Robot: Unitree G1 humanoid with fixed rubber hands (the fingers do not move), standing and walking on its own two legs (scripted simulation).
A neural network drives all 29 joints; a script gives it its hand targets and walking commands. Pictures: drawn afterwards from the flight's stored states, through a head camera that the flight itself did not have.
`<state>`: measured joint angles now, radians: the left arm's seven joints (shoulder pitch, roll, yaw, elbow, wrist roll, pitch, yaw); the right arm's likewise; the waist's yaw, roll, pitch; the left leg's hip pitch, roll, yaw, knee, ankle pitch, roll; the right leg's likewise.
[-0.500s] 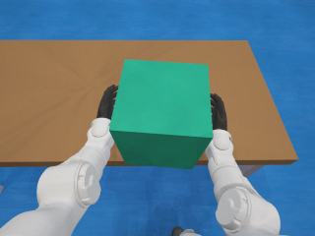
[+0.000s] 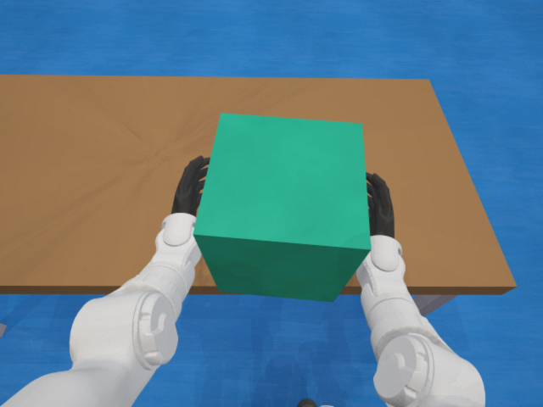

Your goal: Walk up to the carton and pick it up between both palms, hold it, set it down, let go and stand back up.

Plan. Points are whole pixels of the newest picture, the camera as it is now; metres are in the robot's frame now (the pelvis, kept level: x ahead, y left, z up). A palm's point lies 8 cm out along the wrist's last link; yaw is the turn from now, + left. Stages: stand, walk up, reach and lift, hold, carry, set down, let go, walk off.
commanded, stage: reach and lift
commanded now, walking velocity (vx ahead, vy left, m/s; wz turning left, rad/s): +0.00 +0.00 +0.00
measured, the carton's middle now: (282, 217) +0.41 -0.01 -0.01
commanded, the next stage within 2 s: none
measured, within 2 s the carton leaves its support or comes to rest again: leaves its support in 0.48 s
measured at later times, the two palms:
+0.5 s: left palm (187, 209) +0.41 +0.14 +0.02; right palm (379, 229) +0.38 -0.15 +0.02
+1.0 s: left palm (189, 210) +0.39 +0.13 +0.04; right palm (391, 229) +0.37 -0.16 +0.03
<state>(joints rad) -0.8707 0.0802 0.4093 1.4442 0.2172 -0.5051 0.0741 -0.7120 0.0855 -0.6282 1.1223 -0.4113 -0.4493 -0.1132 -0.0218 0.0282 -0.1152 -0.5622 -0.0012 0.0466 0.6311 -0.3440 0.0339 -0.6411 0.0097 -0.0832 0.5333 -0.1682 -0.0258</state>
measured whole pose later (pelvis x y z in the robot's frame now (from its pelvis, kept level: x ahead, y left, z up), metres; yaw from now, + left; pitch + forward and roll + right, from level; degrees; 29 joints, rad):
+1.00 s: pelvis -0.01 +0.00 +0.00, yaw +0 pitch +16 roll -1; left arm -0.84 0.05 0.30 1.44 0.11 -0.54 0.11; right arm -0.69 0.02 -0.52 1.21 -0.31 -0.53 -0.12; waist -0.02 0.03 -0.17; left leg -0.56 0.00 0.05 0.60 -0.31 0.03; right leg -0.63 0.01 -0.09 0.49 -0.13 -0.03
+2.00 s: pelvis -0.02 +0.00 +0.02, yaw +1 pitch -3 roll -1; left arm -0.77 0.00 0.27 0.77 0.18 0.35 0.08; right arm -0.67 -0.04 -0.18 0.77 0.04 0.21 -0.17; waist -0.02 0.05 -0.10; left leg -0.16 -0.01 0.04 0.49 -0.28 0.03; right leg -0.24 0.01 -0.08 0.39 -0.11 -0.03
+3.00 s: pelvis -0.03 +0.00 +0.02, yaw +2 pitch -7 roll -1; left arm -0.67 -0.03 0.27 0.35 0.25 0.58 0.03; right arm -0.65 -0.02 -0.13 0.59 0.09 0.28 -0.17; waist -0.02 0.02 -0.01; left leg -0.07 -0.01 0.02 0.46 -0.27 0.03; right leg -0.13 0.01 -0.10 0.33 -0.09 -0.03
